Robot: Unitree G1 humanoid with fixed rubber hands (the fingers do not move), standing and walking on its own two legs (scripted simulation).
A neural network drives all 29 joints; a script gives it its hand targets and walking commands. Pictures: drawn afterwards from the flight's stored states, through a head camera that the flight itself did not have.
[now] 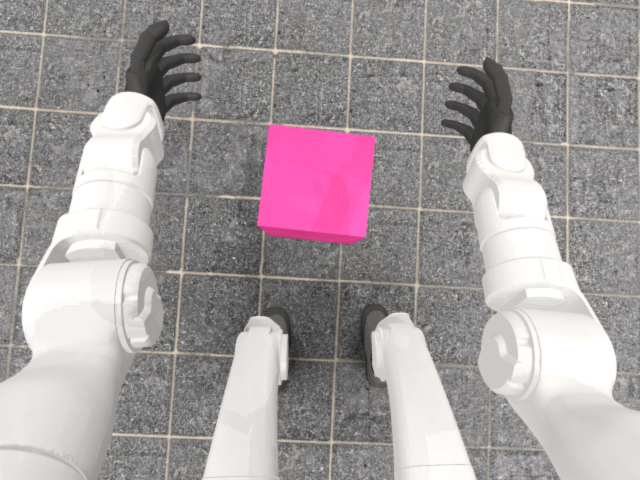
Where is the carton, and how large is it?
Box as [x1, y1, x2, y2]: [257, 124, 374, 244]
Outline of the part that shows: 269,124 257,225 268,234 276,236 350,244 364,237 366,228 374,137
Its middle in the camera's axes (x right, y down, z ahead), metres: -0.01 -0.11 +0.87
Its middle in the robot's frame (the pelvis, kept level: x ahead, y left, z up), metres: +0.50 +0.01 -0.52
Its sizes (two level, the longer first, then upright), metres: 0.210 0.200 0.250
